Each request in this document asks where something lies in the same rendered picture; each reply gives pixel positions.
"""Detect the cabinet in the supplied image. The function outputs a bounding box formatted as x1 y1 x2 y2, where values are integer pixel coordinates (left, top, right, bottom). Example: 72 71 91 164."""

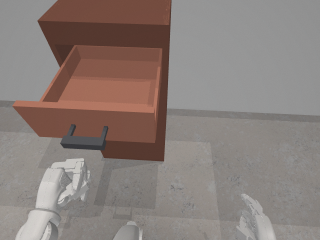
37 0 172 162

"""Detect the drawer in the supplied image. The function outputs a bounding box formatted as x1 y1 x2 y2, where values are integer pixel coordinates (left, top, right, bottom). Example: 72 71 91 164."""
12 45 163 143

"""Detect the robot right hand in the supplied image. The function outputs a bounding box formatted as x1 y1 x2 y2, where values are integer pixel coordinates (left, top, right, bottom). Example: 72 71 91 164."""
236 193 277 240

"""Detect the handle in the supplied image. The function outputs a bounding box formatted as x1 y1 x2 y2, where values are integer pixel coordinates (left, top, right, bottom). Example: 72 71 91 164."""
60 124 109 151

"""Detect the left robot forearm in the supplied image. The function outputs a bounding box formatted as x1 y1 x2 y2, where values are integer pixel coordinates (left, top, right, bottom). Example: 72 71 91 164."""
15 208 62 240

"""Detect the robot left hand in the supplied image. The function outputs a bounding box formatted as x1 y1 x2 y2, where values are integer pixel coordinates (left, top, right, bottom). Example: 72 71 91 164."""
35 158 92 214

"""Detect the left robot shin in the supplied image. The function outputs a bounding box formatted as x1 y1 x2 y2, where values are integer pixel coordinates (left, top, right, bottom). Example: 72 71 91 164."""
126 221 137 226

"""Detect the left robot thigh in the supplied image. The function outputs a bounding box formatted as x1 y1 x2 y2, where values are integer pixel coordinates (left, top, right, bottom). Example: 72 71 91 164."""
113 225 143 240

